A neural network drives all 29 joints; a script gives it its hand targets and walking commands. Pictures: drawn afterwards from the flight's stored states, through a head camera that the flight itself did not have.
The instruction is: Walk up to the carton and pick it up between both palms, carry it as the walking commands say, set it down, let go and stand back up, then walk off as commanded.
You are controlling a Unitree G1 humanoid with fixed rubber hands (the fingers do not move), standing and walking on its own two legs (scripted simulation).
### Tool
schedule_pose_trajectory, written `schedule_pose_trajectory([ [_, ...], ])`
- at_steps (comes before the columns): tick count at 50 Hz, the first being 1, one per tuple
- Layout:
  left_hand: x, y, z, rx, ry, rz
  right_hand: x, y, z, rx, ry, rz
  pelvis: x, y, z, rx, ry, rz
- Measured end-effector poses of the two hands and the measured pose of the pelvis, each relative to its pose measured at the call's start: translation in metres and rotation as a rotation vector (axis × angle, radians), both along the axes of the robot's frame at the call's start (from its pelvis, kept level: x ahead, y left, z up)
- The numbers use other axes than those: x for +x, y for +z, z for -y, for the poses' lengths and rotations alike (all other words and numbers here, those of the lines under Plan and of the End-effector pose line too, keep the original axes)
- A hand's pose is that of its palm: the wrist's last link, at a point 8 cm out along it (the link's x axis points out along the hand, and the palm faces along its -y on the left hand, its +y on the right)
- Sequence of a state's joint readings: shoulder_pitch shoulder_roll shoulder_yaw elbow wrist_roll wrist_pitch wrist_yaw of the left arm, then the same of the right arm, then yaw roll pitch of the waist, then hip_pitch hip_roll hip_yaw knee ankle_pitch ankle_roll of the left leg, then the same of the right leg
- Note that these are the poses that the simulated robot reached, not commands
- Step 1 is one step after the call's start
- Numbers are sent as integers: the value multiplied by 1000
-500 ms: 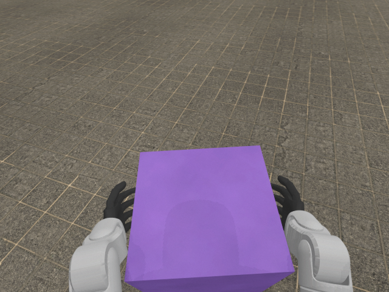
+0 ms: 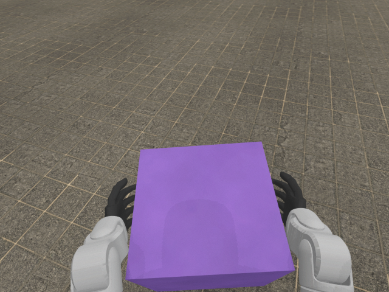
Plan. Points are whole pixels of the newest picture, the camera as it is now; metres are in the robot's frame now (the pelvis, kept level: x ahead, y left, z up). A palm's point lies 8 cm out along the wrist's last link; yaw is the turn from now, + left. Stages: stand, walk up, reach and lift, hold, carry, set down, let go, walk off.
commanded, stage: carry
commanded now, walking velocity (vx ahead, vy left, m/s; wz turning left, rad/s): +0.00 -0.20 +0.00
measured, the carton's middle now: (205, 221) +0.26 +0.00 +0.01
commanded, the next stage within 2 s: none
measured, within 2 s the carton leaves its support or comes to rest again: neither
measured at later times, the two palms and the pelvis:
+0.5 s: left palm (126, 219) +0.24 +0.15 +0.08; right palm (306, 213) +0.24 -0.18 +0.08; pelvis +0.00 -0.02 +0.00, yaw +0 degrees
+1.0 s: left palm (131, 221) +0.24 +0.14 +0.07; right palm (312, 214) +0.24 -0.18 +0.09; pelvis +0.00 -0.02 +0.00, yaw -1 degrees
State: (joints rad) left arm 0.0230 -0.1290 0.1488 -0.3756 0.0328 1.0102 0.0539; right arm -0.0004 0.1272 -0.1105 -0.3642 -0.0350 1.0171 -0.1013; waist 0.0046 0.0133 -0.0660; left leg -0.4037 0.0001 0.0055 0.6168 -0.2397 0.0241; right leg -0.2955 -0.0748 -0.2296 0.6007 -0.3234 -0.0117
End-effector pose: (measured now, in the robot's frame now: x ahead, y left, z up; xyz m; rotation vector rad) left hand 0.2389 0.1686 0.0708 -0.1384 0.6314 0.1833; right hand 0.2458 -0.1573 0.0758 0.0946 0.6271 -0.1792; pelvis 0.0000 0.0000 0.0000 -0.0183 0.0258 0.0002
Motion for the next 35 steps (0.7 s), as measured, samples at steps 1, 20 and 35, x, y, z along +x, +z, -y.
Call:
schedule_pose_trajectory([
  [1, 0, 3, 1, -2, -3, 10, -1, 4, 1, -1, -3, 9, 0, 0, 1, 0, 0, 0],
  [20, -3, 9, 16, 0, -10, -33, -6, 10, 16, 4, -15, -33, 2, -1, 13, 9, -3, -7],
  [35, 4, 7, 14, -15, -9, -23, 2, 14, 14, -14, -12, -22, 7, -3, 12, -3, 1, -24],
])
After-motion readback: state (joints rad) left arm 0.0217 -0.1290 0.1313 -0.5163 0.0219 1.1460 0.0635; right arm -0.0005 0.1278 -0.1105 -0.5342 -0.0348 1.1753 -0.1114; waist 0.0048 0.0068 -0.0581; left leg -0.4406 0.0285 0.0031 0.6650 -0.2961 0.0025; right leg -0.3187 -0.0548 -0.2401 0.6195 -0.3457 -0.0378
